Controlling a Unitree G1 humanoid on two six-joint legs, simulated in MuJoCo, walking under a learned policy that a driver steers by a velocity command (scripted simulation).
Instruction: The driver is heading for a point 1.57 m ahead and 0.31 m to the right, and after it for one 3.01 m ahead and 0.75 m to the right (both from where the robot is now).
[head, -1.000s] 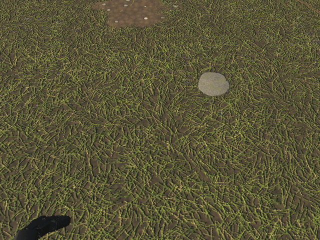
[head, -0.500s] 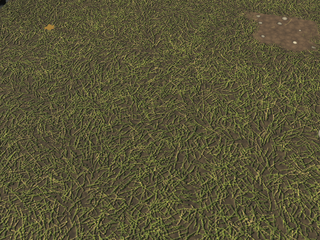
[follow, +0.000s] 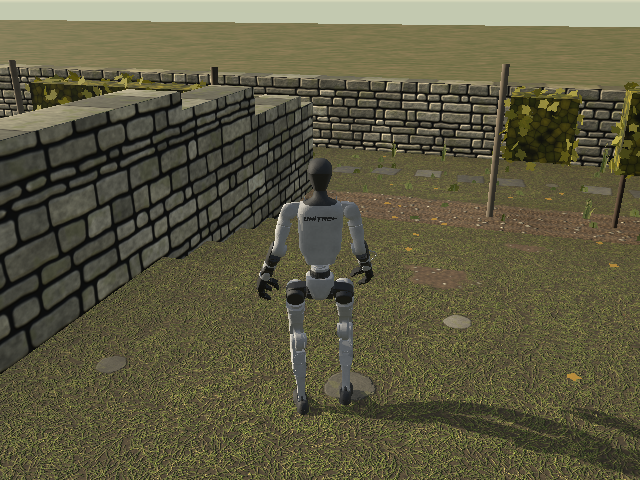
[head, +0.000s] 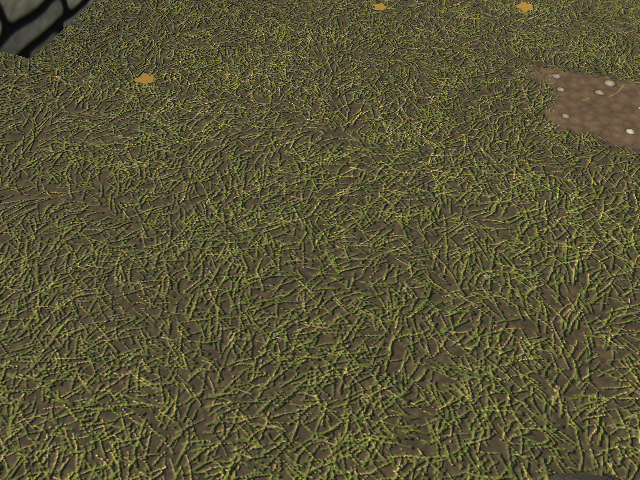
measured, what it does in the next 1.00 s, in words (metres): steps on the spot: right foot, then left foot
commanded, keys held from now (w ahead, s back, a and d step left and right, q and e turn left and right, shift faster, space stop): e+shift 0.44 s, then q+shift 0.56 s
